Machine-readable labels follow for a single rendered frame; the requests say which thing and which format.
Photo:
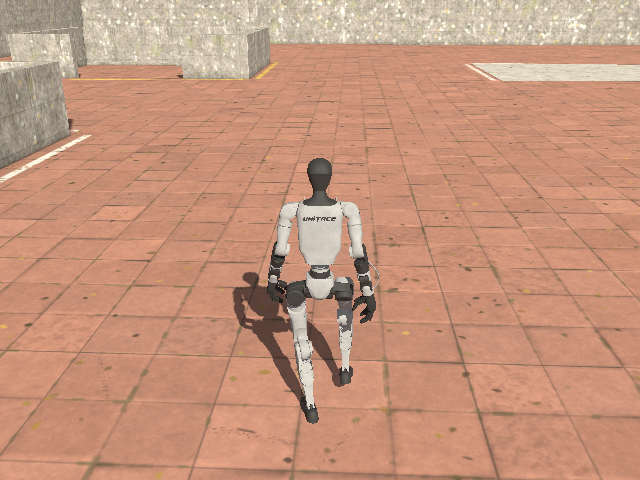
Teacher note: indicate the robot right forearm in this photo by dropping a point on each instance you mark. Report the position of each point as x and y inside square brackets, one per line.
[363, 274]

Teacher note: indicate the robot right thigh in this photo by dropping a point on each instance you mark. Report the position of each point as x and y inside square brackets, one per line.
[343, 290]

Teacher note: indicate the robot left shin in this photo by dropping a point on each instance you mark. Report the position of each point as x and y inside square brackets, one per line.
[306, 376]

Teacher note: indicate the robot left forearm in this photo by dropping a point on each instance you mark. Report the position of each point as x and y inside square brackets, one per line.
[276, 265]

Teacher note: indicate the right robot upper arm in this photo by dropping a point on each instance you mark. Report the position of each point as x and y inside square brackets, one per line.
[351, 211]

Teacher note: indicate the left robot hand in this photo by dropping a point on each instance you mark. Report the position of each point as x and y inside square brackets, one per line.
[272, 287]

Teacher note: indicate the right robot hand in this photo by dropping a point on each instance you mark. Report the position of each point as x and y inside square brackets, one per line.
[370, 308]

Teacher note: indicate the left robot upper arm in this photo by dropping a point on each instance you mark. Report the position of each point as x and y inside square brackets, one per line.
[288, 211]

